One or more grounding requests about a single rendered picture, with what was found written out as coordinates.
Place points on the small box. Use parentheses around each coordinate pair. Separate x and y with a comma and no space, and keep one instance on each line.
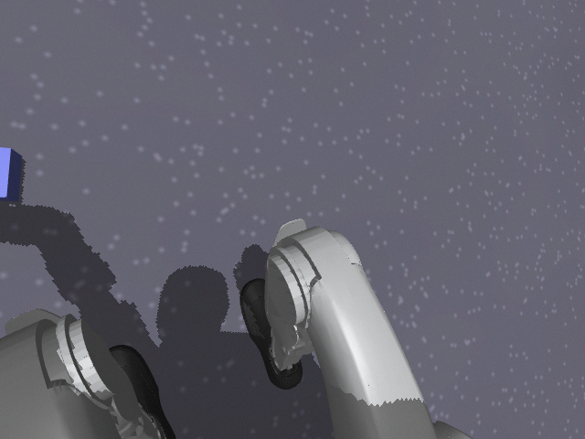
(10,173)

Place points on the left robot foot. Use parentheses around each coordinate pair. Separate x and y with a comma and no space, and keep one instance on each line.
(144,385)

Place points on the right robot hand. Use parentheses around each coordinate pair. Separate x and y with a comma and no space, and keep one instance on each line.
(445,431)

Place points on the right robot foot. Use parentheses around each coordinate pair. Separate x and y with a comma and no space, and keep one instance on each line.
(253,310)

